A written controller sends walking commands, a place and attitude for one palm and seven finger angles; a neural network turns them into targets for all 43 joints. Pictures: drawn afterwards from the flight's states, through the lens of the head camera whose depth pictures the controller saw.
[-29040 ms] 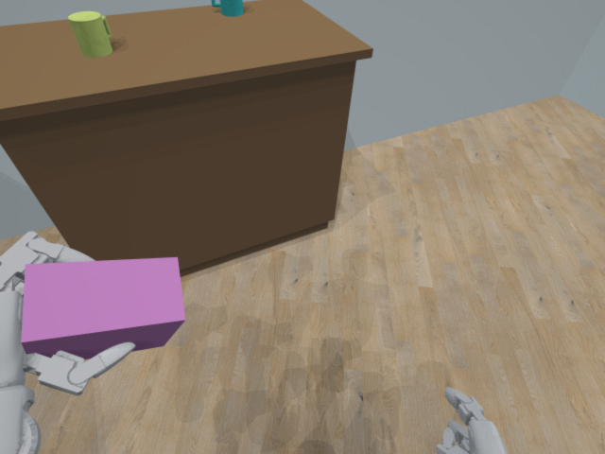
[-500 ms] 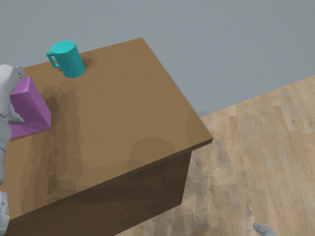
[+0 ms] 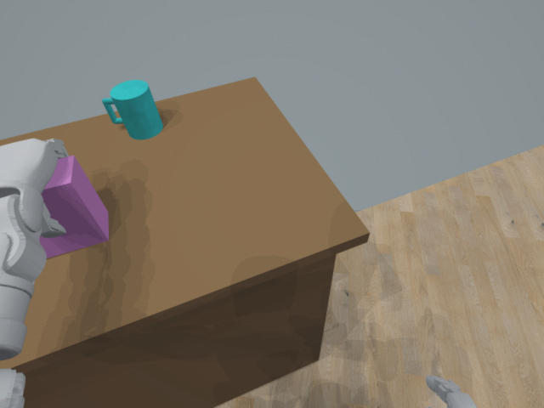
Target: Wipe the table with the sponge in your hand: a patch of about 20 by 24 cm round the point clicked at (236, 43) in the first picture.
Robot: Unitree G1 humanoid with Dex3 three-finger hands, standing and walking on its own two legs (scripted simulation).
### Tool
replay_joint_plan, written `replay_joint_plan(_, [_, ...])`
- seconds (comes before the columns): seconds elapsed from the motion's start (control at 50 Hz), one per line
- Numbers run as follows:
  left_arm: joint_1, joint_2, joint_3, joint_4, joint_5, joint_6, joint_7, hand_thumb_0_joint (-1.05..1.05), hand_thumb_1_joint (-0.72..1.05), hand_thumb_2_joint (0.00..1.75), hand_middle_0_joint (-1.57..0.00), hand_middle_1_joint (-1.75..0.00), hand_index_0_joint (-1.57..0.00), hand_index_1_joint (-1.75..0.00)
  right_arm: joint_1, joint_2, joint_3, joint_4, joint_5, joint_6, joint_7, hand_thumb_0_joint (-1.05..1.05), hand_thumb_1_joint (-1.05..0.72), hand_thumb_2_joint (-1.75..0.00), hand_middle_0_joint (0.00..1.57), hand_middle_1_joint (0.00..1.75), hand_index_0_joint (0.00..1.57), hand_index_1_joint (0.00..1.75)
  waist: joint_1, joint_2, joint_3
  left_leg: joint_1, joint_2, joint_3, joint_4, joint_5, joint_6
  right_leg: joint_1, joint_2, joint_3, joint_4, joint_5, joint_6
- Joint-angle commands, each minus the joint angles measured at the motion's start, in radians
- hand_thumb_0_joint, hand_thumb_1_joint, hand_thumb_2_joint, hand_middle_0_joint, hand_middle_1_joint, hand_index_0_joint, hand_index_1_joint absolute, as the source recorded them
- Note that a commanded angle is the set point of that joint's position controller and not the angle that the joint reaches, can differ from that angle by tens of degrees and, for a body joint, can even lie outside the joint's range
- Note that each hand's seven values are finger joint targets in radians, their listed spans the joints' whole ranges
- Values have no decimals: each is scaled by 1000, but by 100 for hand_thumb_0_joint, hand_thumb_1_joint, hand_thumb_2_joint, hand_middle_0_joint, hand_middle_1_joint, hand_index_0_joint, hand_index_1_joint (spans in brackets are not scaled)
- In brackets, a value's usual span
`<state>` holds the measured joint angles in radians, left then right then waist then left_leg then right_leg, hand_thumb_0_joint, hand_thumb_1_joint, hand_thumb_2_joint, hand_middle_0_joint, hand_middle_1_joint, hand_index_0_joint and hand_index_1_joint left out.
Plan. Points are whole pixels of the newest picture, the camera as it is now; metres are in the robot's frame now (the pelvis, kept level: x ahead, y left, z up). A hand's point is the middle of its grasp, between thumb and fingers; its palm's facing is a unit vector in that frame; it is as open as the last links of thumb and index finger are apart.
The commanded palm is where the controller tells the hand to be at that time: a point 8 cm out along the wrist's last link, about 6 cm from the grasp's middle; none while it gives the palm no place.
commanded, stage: wipe back along the first lane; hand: left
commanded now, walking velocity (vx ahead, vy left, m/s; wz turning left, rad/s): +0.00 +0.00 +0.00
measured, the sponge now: (59, 219) +0.35 +0.36 +0.10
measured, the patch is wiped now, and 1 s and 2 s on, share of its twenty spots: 0.95 0.95 0.95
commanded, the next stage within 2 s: lift the sponge slowly off the table in 0.94 s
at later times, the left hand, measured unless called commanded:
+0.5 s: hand (44, 214) +0.31 +0.33 +0.15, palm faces +0.07 +0.00 -1.00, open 10.6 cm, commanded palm +0.26 +0.32 +0.17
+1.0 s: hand (38, 240) +0.27 +0.32 +0.15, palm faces +0.11 -0.03 -0.99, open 10.6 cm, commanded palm +0.22 +0.31 +0.17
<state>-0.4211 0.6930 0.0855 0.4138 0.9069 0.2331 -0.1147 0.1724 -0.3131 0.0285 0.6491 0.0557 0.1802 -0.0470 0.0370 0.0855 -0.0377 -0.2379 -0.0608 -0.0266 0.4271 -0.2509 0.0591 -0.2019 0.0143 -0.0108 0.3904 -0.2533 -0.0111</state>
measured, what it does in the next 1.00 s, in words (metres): stands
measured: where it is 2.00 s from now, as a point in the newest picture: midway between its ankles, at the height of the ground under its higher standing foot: outside the picture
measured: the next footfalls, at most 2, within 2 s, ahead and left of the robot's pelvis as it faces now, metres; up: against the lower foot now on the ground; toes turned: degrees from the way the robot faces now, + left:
none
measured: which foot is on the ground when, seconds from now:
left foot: down 0.00-1.00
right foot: down 0.00-1.00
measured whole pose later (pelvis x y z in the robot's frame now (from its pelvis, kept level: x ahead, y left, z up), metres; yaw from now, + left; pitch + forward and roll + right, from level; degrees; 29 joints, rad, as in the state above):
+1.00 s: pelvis +0.01 +0.00 +0.00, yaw -1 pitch +1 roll -1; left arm 0.06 0.64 0.10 -0.22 0.81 0.46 -0.07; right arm 0.05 -0.31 0.05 0.62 0.06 0.15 -0.01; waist 0.09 0.11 -0.02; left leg -0.18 -0.06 0.00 0.45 -0.28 0.06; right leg -0.16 0.02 0.01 0.42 -0.29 -0.01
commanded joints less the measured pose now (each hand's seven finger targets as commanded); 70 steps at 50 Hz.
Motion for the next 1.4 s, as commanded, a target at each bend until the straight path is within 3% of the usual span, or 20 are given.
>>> replay_joint_plan(0.0, [-164, 231, 32, -141, 15, 9, -10, 0, 10, 130, -120, -160, -120, -160, -115, -138, -51, -135, -2, -43, -11, 0, -90, -90, 20, 30, 20, 30, 11, -42, -211, 75, 23, -18, -31, 376, -21, 103, 24, -15, -9, 259, -48])
replay_joint_plan(0.16, [-73, 155, -14, -219, -8, 74, -18, 0, 10, 130, -120, -160, -120, -160, -154, -131, -42, -142, 2, -57, -6, 0, -90, -90, 20, 30, 20, 30, 13, -48, -195, 83, 28, -17, -33, 380, -22, 108, 23, -17, -3, 262, -45])
replay_joint_plan(0.24, [36, 139, 3, -291, -29, 96, -24, 0, 10, 130, -120, -160, -120, -160, -181, -128, -38, -160, 2, -66, 4, 0, -90, -90, 20, 30, 20, 30, 36, -44, -199, 91, 34, -25, -30, 436, -26, 124, 25, -15, 0, 291, -46])
replay_joint_plan(0.26, [38, 92, -39, -297, -32, 105, -26, 0, 10, 130, -120, -160, -120, -160, -180, -122, -37, -157, 3, -69, 5, 0, -90, -90, 20, 30, 20, 30, 19, -71, -186, 94, 34, -20, -25, 436, -25, 117, 23, -21, 4, 297, -41])
replay_joint_plan(0.54, [295, 102, 40, -497, -87, 175, -28, 0, 10, 130, -120, -160, -120, -160, -244, -115, -26, -183, 1, -83, 23, 0, -90, -90, 20, 30, 20, 30, 65, -74, -190, 85, 35, -11, -1, 508, -29, 164, 20, -2, 31, 405, -35])
replay_joint_plan(0.56, [289, 76, 17, -513, -92, 181, -27, 0, 10, 130, -120, -160, -120, -160, -237, -110, -24, -182, 0, -85, 23, 0, -90, -90, 20, 30, 20, 30, 51, -102, -190, 88, 36, -6, 5, 514, -27, 168, 14, -9, 36, 415, -31])
replay_joint_plan(0.58, [311, 115, 57, -506, -99, 184, -22, 0, 10, 130, -120, -160, -120, -160, -231, -114, -28, -173, -1, -83, 23, 0, -90, -90, 20, 30, 20, 30, 57, -104, -179, 83, 37, -6, 2, 507, -27, 171, 15, -8, 34, 420, -30])
replay_joint_plan(0.64, [356, 114, 70, -560, -100, 194, -17, 0, 10, 130, -120, -160, -120, -160, -259, -114, -26, -183, 1, -81, 27, 0, -90, -90, 20, 30, 20, 30, 70, -94, -183, 76, 35, -8, 4, 504, -28, 175, 20, 5, 38, 427, -34])
replay_joint_plan(0.66, [371, 74, 38, -581, -108, 198, -15, 0, 10, 130, -120, -160, -120, -160, -256, -106, -22, -188, 1, -83, 28, 0, -90, -90, 20, 30, 20, 30, 64, -88, -192, 84, 35, -5, 10, 526, -27, 183, 12, -5, 44, 435, -30])
replay_joint_plan(0.74, [425, 118, 93, -634, -117, 213, -5, 0, 10, 130, -120, -160, -120, -160, -276, -111, -26, -188, 1, -81, 30, 0, -90, -90, 20, 30, 20, 30, 76, -92, -190, 80, 35, -6, 10, 502, -27, 185, 20, 13, 43, 443, -32])
replay_joint_plan(0.78, [407, 82, 52, -620, -122, 229, -5, 0, 10, 130, -120, -160, -120, -160, -268, -108, -22, -178, 1, -76, 25, 0, -90, -90, 20, 30, 20, 30, 60, -102, -146, 65, 36, -2, -3, 459, -29, 166, 14, -3, 37, 399, -29])
replay_joint_plan(0.84, [423, 125, 93, -649, -114, 240, 1, 0, 10, 130, -120, -160, -120, -160, -294, -112, -22, -186, 0, -78, 22, 0, -90, -90, 20, 30, 20, 30, 79, -93, -158, 63, 33, -6, -5, 426, -27, 168, 22, 17, 37, 382, -36])
replay_joint_plan(1.0, [524, 77, 63, -709, -133, 262, 2, 0, 10, 130, -120, -160, -120, -160, -294, -103, -18, -188, 2, -78, 23, 0, -90, -90, 20, 30, 20, 30, 75, -80, -132, 56, 39, -6, -13, 412, -31, 167, 15, 0, 41, 352, -29])
replay_joint_plan(1.1, [422, 126, 77, -681, -114, 282, 6, 0, 10, 130, -120, -160, -120, -160, -301, -110, -15, -177, -3, -76, 8, 0, -90, -90, 20, 30, 20, 30, 72, -97, -115, 47, 35, -3, -25, 345, -28, 155, 15, 8, 29, 306, -33])
replay_joint_plan(1.14, [398, 167, 110, -723, -102, 282, 3, 0, 10, 130, -120, -160, -120, -160, -330, -109, -12, -187, -3, -80, 6, 0, -90, -90, 20, 30, 20, 30, 86, -74, -157, 62, 30, -7, -15, 351, -24, 165, 22, 30, 31, 318, -38])
replay_joint_plan(1.2, [382, 142, 78, -733, -101, 274, -3, 0, 10, 130, -120, -160, -120, -160, -313, -103, -10, -179, -6, -76, 4, 0, -90, -90, 20, 30, 20, 30, 78, -58, -162, 72, 32, -11, -19, 398, -26, 176, 16, 9, 35, 332, -37])
replay_joint_plan(1.24, [396, 179, 121, -772, -96, 274, -1, 0, 10, 130, -120, -160, -120, -160, -340, -101, -8, -189, -7, -82, 7, 0, -90, -90, 20, 30, 20, 30, 95, -33, -194, 87, 31, -16, -10, 415, -23, 182, 24, 27, 35, 348, -42])
replay_joint_plan(1.28, [365, 150, 87, -736, -99, 274, -3, 0, 10, 130, -120, -160, -120, -160, -316, -96, -5, -177, -8, -80, 3, 0, -90, -90, 20, 30, 20, 30, 75, -50, -153, 73, 34, -13, -18, 408, -27, 170, 19, 6, 31, 330, -38])
replay_joint_plan(1.34, [322, 195, 118, -770, -85, 275, -3, 0, 10, 130, -120, -160, -120, -160, -345, -100, -3, -187, -9, -81, 3, 0, -90, -90, 20, 30, 20, 30, 91, -31, -167, 79, 31, -19, -25, 389, -24, 166, 28, 22, 24, 310, -45])
replay_joint_plan(1.38, [277, 167, 80, -754, -82, 274, -2, 0, 10, 130, -120, -160, -120, -160, -323, -95, -2, -176, -9, -81, -3, 0, -90, -90, 20, 30, 20, 30, 74, -25, -164, 87, 33, -18, -28, 398, -27, 163, 22, 4, 23, 297, -43])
